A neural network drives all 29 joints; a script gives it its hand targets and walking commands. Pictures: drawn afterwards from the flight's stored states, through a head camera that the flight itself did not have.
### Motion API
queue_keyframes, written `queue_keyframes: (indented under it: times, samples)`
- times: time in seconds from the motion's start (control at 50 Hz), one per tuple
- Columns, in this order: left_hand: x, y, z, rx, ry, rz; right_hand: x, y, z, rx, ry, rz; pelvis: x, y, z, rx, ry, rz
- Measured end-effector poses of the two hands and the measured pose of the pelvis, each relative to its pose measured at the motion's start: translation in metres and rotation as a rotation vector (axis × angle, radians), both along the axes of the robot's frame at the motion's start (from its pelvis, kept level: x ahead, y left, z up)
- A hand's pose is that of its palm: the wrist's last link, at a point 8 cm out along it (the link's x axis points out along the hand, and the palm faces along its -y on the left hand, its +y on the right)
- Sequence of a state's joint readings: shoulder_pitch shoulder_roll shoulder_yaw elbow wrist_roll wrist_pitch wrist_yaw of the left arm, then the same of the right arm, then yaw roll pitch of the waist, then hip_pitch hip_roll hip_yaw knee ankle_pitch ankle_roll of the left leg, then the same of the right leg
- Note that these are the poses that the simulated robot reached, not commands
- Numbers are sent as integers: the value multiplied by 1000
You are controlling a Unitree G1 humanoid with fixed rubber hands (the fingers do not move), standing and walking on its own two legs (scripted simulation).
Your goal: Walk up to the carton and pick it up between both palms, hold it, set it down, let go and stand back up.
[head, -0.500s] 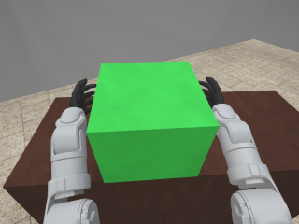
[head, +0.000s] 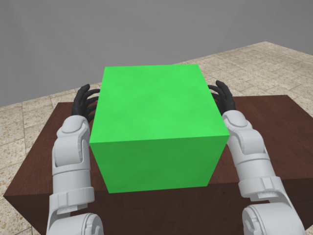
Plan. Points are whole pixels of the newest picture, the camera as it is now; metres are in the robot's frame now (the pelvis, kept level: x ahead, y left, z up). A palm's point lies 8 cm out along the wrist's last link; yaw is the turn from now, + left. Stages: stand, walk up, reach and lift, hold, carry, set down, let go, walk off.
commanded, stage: hold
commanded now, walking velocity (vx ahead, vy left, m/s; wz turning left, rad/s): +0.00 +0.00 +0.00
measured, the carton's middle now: (155, 125) +0.38 +0.00 +0.14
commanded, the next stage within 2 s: none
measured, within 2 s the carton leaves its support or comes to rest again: neither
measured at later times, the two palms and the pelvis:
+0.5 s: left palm (84, 114) +0.37 +0.18 +0.19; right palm (224, 109) +0.38 -0.17 +0.19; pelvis +0.01 +0.00 +0.00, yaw +0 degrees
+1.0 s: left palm (81, 119) +0.35 +0.18 +0.19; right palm (226, 113) +0.36 -0.17 +0.19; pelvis +0.00 +0.00 +0.00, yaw +0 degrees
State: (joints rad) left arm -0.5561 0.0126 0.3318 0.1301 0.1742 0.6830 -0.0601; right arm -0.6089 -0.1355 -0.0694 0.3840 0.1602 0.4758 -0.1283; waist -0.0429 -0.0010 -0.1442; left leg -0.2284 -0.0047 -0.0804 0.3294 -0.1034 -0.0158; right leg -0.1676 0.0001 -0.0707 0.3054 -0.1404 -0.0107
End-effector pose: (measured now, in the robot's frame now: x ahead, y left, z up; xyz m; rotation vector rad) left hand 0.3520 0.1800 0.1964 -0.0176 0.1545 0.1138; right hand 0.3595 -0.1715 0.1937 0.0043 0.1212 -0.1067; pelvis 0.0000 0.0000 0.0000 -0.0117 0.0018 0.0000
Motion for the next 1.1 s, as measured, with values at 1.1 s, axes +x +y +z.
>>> queue_keyframes:
  times: [1.1]
  samples:
    - [3,-2,3,21,23,-7,1,-2,0,17,22,-3,-5,1,0,-1,-6,0]
